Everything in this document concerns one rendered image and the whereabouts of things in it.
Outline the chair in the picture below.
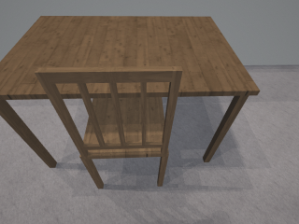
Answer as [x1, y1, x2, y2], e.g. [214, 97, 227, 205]
[35, 66, 183, 189]

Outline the table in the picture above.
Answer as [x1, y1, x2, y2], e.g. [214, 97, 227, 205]
[0, 16, 260, 168]

